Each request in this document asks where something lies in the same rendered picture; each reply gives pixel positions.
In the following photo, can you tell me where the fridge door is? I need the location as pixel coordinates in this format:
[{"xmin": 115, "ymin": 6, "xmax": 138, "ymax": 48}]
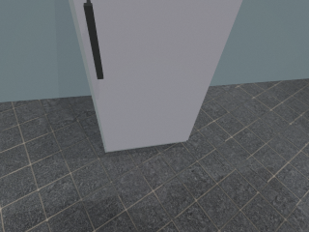
[{"xmin": 73, "ymin": 0, "xmax": 242, "ymax": 152}]

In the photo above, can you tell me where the handle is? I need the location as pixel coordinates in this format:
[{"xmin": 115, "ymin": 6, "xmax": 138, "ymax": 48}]
[{"xmin": 83, "ymin": 0, "xmax": 103, "ymax": 79}]

